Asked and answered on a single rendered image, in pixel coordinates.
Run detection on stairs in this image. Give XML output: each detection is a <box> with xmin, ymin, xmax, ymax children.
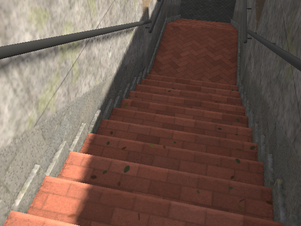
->
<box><xmin>169</xmin><ymin>18</ymin><xmax>236</xmax><ymax>30</ymax></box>
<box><xmin>3</xmin><ymin>74</ymin><xmax>284</xmax><ymax>226</ymax></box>

